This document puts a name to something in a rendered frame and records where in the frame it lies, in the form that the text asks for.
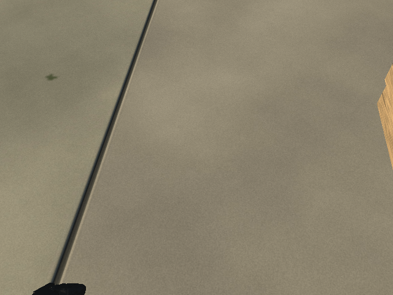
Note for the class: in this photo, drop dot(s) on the robot left hand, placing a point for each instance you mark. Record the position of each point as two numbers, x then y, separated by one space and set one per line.
62 289

